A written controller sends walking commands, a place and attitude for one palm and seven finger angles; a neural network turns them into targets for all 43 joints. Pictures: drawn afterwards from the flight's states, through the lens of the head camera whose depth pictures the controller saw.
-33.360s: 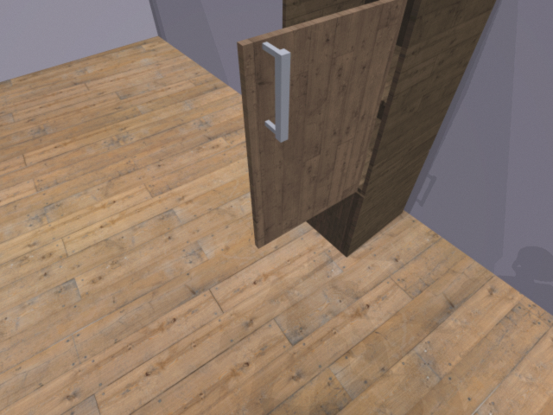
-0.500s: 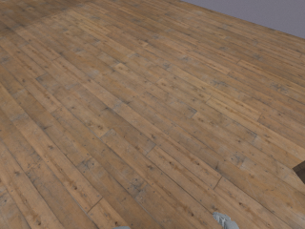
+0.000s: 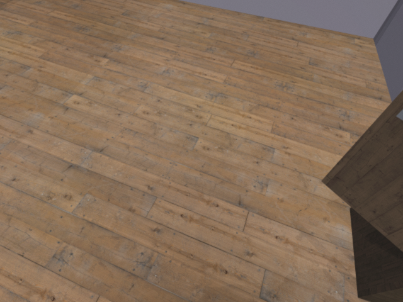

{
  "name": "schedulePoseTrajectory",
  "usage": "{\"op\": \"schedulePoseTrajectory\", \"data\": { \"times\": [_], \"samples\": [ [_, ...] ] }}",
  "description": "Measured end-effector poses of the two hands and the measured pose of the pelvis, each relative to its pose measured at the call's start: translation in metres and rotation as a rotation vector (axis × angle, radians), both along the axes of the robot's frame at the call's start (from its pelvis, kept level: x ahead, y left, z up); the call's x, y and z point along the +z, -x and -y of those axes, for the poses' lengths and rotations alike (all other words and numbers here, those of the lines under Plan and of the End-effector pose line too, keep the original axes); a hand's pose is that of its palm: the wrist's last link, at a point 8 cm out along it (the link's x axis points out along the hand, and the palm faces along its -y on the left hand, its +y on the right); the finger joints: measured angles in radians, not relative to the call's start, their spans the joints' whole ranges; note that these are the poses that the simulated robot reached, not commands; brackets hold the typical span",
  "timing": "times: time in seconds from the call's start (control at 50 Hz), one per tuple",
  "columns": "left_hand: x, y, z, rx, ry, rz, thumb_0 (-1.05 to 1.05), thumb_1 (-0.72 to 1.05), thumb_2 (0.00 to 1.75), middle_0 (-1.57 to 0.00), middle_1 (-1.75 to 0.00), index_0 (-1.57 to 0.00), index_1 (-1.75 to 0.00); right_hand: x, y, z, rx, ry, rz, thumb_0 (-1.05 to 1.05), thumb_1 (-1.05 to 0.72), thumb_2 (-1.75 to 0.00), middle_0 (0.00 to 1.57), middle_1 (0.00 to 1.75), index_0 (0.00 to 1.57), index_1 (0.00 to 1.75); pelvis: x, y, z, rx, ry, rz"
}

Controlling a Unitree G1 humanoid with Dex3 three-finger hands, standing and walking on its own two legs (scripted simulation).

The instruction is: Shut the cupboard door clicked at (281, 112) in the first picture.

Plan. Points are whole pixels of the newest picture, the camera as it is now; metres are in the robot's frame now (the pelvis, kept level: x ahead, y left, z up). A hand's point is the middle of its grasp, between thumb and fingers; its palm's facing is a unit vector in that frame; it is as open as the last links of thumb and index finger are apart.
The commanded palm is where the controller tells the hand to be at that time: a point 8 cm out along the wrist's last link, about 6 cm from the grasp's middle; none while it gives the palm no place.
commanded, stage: turn to face it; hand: left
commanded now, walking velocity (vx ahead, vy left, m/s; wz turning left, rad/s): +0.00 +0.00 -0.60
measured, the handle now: out of the picture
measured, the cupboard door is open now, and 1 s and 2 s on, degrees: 54 54 54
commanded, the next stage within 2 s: take the last steps up to it in 1.32 s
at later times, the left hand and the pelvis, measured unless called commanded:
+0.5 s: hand (138, 287) +0.17 +0.14 -0.14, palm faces -0.30 -0.92 -0.26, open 7.4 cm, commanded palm none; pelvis +0.00 -0.01 +0.01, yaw -18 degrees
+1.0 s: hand (149, 260) +0.22 +0.13 -0.15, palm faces -0.54 -0.81 -0.25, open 7.4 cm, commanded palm none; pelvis +0.02 +0.01 +0.01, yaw -35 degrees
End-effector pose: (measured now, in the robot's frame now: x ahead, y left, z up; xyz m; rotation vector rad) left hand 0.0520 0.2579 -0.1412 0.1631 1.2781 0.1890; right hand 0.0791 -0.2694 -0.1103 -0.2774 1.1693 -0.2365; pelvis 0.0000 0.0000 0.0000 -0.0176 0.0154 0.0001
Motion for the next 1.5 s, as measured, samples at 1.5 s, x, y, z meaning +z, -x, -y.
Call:
{"op": "schedulePoseTrajectory", "data": {
  "times": [1.5],
  "samples": [
    [-0.005,-0.186,0.122,-0.787,0.061,-0.035,0.00,0.90,0.90,-0.20,-0.30,-0.20,-0.30,-0.006,0.180,-0.066,-0.797,-0.077,-0.049,0.00,-0.91,-0.90,0.20,0.30,0.20,0.30,0.004,-0.042,-0.002,-0.781,0.011,0.013]
  ]
}}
